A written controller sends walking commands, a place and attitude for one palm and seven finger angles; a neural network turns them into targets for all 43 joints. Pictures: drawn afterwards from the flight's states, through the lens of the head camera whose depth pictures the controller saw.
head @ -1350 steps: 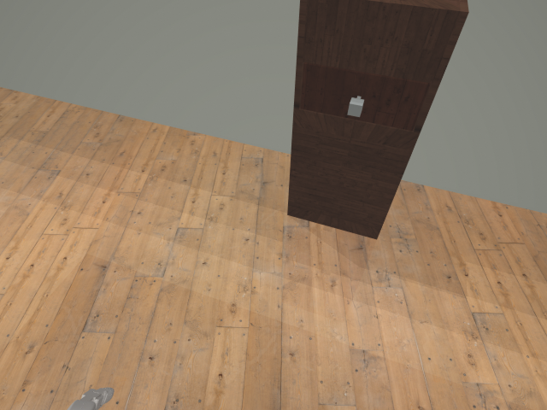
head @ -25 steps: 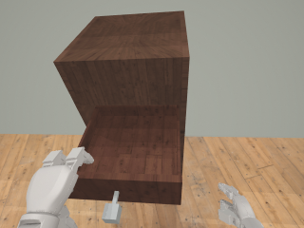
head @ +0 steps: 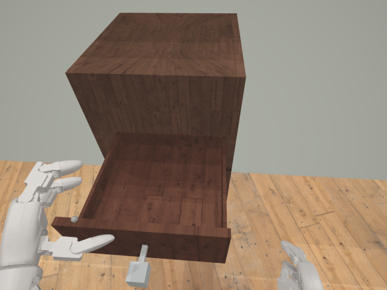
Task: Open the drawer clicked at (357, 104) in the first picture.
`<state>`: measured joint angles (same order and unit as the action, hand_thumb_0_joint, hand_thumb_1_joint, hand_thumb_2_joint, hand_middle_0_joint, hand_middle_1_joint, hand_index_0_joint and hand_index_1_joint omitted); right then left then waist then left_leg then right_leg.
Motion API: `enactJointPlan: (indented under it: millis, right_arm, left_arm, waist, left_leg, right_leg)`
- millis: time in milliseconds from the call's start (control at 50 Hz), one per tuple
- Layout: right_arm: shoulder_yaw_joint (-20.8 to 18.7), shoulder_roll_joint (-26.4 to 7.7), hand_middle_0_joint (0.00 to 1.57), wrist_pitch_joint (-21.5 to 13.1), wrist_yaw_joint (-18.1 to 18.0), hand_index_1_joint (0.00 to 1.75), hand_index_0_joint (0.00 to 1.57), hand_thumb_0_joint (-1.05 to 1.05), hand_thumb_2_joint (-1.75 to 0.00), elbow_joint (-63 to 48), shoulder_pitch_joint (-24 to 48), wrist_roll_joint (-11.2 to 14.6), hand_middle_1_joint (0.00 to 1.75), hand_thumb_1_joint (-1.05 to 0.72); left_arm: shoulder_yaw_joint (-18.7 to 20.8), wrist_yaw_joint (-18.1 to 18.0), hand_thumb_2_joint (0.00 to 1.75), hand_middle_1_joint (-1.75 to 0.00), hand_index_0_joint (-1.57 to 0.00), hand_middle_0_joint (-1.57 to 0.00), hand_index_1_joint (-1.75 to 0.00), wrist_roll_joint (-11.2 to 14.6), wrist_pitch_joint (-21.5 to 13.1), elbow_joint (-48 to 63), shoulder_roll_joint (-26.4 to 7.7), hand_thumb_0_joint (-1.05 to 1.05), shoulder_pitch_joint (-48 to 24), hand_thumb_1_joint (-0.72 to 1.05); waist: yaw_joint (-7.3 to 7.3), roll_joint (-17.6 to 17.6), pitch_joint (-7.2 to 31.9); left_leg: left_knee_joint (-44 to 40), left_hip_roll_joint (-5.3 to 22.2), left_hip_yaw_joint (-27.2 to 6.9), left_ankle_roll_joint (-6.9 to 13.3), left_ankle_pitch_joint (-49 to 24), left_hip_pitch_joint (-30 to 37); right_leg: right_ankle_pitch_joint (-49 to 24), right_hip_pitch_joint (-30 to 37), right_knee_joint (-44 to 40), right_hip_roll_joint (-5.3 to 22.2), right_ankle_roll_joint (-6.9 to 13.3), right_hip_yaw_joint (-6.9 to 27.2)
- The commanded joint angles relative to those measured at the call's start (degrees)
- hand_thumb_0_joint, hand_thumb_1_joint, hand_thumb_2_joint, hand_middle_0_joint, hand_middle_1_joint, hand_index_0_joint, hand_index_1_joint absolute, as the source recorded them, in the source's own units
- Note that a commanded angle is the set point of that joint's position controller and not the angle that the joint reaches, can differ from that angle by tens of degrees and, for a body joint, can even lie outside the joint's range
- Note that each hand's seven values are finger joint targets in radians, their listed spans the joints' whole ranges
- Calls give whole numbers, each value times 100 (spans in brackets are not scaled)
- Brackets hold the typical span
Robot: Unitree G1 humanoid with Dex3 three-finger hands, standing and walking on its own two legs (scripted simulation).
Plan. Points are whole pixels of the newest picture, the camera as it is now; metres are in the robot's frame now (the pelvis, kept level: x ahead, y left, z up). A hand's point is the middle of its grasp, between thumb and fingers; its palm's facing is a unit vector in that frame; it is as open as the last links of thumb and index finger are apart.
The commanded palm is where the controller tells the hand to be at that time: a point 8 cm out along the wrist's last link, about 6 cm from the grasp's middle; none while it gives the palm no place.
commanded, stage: draw the hand back to the body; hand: left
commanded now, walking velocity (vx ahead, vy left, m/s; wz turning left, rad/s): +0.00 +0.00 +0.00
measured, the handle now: (141, 264) +0.20 +0.15 -0.09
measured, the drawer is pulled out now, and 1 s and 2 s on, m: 0.30 0.30 0.30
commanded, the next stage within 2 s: step back with the hand held close in 0.64 s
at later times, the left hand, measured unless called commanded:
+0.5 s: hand (58, 215) +0.18 +0.22 +0.16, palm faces +0.39 -0.83 -0.39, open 8.2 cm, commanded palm +0.13 +0.27 +0.18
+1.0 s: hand (70, 213) +0.19 +0.21 +0.15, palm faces +0.28 -0.83 -0.48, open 7.4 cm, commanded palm +0.12 +0.26 +0.18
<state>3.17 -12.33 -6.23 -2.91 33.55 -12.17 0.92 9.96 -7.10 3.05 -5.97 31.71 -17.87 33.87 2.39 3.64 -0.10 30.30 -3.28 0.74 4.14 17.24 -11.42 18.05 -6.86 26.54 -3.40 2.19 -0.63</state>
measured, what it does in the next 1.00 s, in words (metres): stands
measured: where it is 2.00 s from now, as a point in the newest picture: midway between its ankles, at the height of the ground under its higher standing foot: outside the picture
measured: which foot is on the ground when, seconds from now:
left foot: down 0.00-1.00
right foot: down 0.00-1.00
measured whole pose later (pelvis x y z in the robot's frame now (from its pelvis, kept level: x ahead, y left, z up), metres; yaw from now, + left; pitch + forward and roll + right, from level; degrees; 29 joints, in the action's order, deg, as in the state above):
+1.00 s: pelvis -0.02 -0.01 +0.00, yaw -2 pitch +1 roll -1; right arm -0.7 -14.2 -0.2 -2.2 32.5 -7.9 2.1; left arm 19.4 -5.7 3.4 -9.6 28.9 -20.4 34.1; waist -0.1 3.8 -2.3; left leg 27.8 -1.4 2.2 3.1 14.2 -14.7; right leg 14.3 -10.8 24.2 -5.0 3.0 0.7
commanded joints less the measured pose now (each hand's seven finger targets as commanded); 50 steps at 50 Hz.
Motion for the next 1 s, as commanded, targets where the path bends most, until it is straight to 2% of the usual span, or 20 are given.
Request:
enactJointPlan:
  millis: [0, 100, 200, 300, 360, 380, 420, 440, 500, 600, 660, 720, 740, 760, 780, 800, 860, 880, 960, 980]
  right_arm:
    - [-348, -612, 20, -333, -48, 30, 20, 0, -90, -933, 837, 15, 30, -90]
    - [-372, -592, 20, -344, -60, 30, 20, 0, -90, -861, 896, 33, 30, -90]
    - [-399, -597, 20, -222, -104, 30, 20, 0, -90, -741, 914, 59, 30, -90]
    - [-418, -627, 20, -138, -134, 30, 20, 0, -90, -735, 958, 65, 30, -90]
    - [-423, -626, 20, -144, -120, 30, 20, 0, -90, -791, 1002, 68, 30, -90]
    - [-430, -659, 20, -166, -109, 30, 20, 0, -90, -795, 1030, 72, 30, -90]
    - [-417, -622, 20, -164, -90, 30, 20, 0, -90, -770, 1000, 65, 30, -90]
    - [-428, -645, 20, -162, -84, 30, 20, 0, -90, -779, 1009, 54, 30, -90]
    - [-417, -641, 20, -161, -95, 30, 20, 0, -90, -757, 1036, 43, 30, -90]
    - [-405, -618, 20, -131, -109, 30, 20, 0, -90, -753, 1050, 53, 30, -90]
    - [-425, -589, 20, -115, -115, 30, 20, 0, -90, -781, 1064, 71, 30, -90]
    - [-434, -590, 20, -114, -107, 30, 20, 0, -90, -772, 1079, 65, 30, -90]
    - [-445, -740, 20, -55, -89, 30, 20, 0, -90, -1047, 764, 117, 30, -90]
    - [-453, -654, 20, -22, -87, 30, 20, 0, -90, -833, 822, 63, 30, -90]
    - [-483, -707, 20, -8, -72, 30, 20, 0, -90, -887, 853, 56, 30, -90]
    - [-492, -669, 20, 32, -55, 30, 20, 0, -90, -855, 870, 69, 30, -90]
    - [-572, -731, 20, 200, 15, 30, 20, 0, -90, -945, 876, 113, 30, -90]
    - [-604, -754, 20, 219, 9, 30, 20, 0, -90, -977, 943, 109, 30, -90]
    - [-662, -696, 20, 378, 7, 30, 20, 0, -90, -1133, 978, 146, 30, -90]
    - [-664, -722, 20, 374, -11, 30, 20, 0, -90, -1162, 1015, 136, 30, -90]
  left_arm:
    - [618, 5, 58, -77, -25, -25, -77, 62, -344, 1065, -697, 0, 25, 17]
    - [981, -38, 66, -66, -24, -24, -66, 74, -370, 1359, -1006, 0, -12, 34]
    - [1201, -64, 74, -55, -23, -23, -55, 120, -300, 920, -1060, 0, -187, 51]
    - [1361, -65, 81, -43, -22, -22, -43, 180, -283, 711, -1110, 0, -370, 69]
    - [1220, -33, 86, -37, -21, -21, -37, 197, -289, 768, -990, 0, -328, 80]
    - [1176, -29, 87, -34, -21, -21, -34, 197, -296, 898, -963, 0, -397, 83]
    - [1097, -23, 90, -30, -20, -20, -30, 199, -280, 799, -916, 0, -313, 90]
    - [1214, -34, 90, -30, -20, -20, -30, 186, -300, 866, -1061, 0, -363, 90]
    - [1301, -54, 90, -30, -20, -20, -30, 164, -295, 886, -1143, 0, -420, 90]
    - [1341, -56, 90, -30, -20, -20, -30, 165, -316, 868, -1157, 0, -511, 90]
    - [1238, -42, 90, -30, -20, -20, -30, 205, -283, 739, -1028, 0, -372, 90]
    - [1221, -43, 90, -30, -20, -20, -30, 207, -300, 734, -1007, 0, -318, 90]
    - [2339, -107, 90, -30, -20, -20, -30, 149, -591, 1615, -2157, 0, -1450, 90]
    - [2074, -58, 90, -30, -20, -20, -30, 128, -662, 1023, -1721, 0, -981, 90]
    - [2096, -38, 90, -30, -20, -20, -30, 102, -729, 1207, -1813, 0, -1034, 90]
    - [1819, -6, 90, -30, -20, -20, -30, 75, -684, 700, -1388, 0, -573, 90]
    - [1452, 74, 90, -30, -20, -20, -30, 44, -642, 411, -972, 0, 28, 90]
    - [1450, 76, 90, -30, -20, -20, -30, 44, -649, 470, -974, 0, 109, 90]
    - [1694, 5, 90, -30, -20, -20, -30, 7, -673, 934, -1278, 0, 365, 90]
    - [1848, -32, 90, -30, -20, -20, -30, -5, -715, 1203, -1505, 0, 317, 90]
  waist:
    - [59, -243, 576]
    - [85, 44, 836]
    - [40, -82, 457]
    - [52, -135, 422]
    - [51, -96, 457]
    - [53, 150, 486]
    - [38, 14, 449]
    - [73, -156, 585]
    - [78, -126, 513]
    - [68, 53, 405]
    - [48, -162, 362]
    - [52, -65, 384]
    - [-114, -149, -9]
    - [-188, -468, 14]
    - [-181, -449, 116]
    - [-220, -577, 131]
    - [-205, -440, 506]
    - [-197, -240, 588]
    - [-200, -565, 870]
    - [-198, -379, 910]
  left_leg:
    - [-493, 677, -451, -331, -2011, 584]
    - [-460, 649, -415, -363, -2375, 715]
    - [-508, 619, -382, -342, -2068, 648]
    - [-569, 588, -356, -296, -1851, 670]
    - [-590, 594, -346, -278, -1829, 716]
    - [-559, 576, -338, -276, -1936, 734]
    - [-571, 587, -337, -279, -1967, 745]
    - [-561, 577, -319, -257, -1934, 773]
    - [-559, 552, -325, -259, -1986, 730]
    - [-596, 537, -323, -266, -1750, 715]
    - [-597, 555, -293, -238, -1625, 730]
    - [-595, 548, -270, -232, -1597, 731]
    - [-435, 599, -535, -101, -1226, 465]
    - [-285, 564, -532, -81, -1091, 486]
    - [-231, 557, -513, -83, -1120, 544]
    - [-204, 567, -469, -87, -1259, 532]
    - [-207, 686, -396, -59, -1742, 522]
    - [-241, 717, -391, -51, -1922, 564]
    - [-236, 866, -531, -54, -2097, 303]
    - [-264, 872, -573, -58, -2171, 258]
  right_leg:
    - [-1526, -317, -398, 424, 19, 24]
    - [-1793, -184, -417, 449, 12, 59]
    - [-1737, -310, -555, 429, 3, 56]
    - [-1694, -279, -633, 436, -10, 83]
    - [-1661, -260, -630, 447, -20, 91]
    - [-1763, -220, -641, 447, 0, 135]
    - [-1795, -242, -620, 458, -24, 96]
    - [-1832, -201, -643, 459, -30, 98]
    - [-1922, -182, -650, 459, -14, 126]
    - [-1716, -230, -714, 464, -9, 142]
    - [-1639, -268, -740, 469, -39, 155]
    - [-1647, -244, -751, 482, -34, 180]
    - [-2169, -687, -1042, 751, -20, 1048]
    - [-2367, -718, -1075, 900, -27, 1114]
    - [-2701, -720, -1036, 979, -23, 1218]
    - [-2897, -654, -932, 999, -81, 1152]
    - [-3098, -456, -665, 984, -304, 960]
    - [-3115, -495, -592, 965, -321, 931]
    - [-2625, -401, -360, 932, -238, 845]
    - [-2575, -415, -281, 944, -160, 860]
